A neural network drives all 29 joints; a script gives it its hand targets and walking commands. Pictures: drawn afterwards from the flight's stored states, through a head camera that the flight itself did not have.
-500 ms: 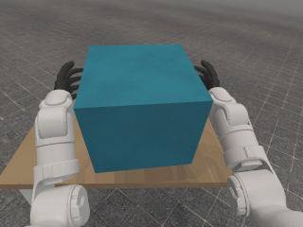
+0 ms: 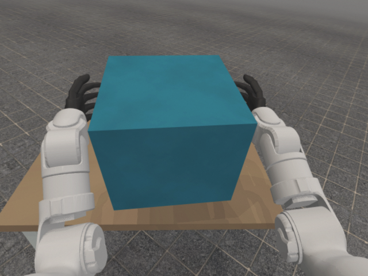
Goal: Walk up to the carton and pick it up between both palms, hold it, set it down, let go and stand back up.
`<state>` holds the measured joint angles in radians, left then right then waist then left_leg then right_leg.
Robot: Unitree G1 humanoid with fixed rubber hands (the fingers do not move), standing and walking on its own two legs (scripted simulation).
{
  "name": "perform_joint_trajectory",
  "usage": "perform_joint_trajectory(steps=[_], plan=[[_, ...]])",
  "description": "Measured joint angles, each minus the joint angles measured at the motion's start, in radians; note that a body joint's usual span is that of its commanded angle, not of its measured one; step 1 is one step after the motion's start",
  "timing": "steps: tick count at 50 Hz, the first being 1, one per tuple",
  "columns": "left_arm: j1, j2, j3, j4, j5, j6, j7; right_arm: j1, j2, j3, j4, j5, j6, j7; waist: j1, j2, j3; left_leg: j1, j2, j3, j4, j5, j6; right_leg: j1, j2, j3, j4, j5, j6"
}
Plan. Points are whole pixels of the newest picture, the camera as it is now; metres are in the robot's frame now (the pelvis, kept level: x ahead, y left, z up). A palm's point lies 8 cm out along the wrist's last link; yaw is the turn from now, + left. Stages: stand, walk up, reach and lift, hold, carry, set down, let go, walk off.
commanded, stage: hold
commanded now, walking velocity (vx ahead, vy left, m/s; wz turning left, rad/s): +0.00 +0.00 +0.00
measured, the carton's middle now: (169, 127) +0.40 +0.01 +0.17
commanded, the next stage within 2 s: none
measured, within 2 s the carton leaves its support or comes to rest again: neither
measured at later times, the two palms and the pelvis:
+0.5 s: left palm (79, 112) +0.36 +0.18 +0.24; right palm (257, 110) +0.36 -0.17 +0.24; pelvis +0.00 +0.00 +0.00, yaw +0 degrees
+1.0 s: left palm (82, 113) +0.35 +0.18 +0.24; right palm (260, 109) +0.36 -0.18 +0.24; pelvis +0.00 +0.00 +0.00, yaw +0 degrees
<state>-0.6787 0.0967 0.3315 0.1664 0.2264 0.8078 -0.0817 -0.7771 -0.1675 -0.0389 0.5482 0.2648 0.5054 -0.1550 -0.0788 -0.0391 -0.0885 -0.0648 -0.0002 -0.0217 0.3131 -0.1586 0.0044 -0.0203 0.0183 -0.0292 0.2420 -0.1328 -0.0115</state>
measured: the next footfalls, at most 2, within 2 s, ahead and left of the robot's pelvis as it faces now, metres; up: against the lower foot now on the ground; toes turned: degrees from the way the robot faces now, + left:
none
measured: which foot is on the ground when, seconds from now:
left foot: down 0.00-1.00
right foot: down 0.00-1.00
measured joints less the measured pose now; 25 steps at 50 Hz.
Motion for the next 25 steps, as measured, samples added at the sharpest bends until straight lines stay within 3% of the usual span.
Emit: perform_joint_trajectory(steps=[8, 25], plan=[[0.015, -0.005, -0.02, -0.039, -0.006, 0.013, 0.021, 0.005, -0.001, -0.015, -0.017, 0.004, 0.003, 0.01, -0.001, 0.0, -0.002, -0.021, 0.0, 0.0, 0.004, 0.005, -0.001, -0.02, 0.001, 0.002, 0.002, 0.006, 0.0], [-0.002, 0.004, -0.015, 0.009, -0.012, -0.003, 0.022, -0.012, 0.0, -0.009, 0.016, -0.014, -0.001, 0.016, 0.002, 0.01, -0.024, -0.024, 0.003, -0.002, -0.007, 0.011, -0.005, -0.028, 0.005, 0.003, 0.004, 0.005, -0.005]])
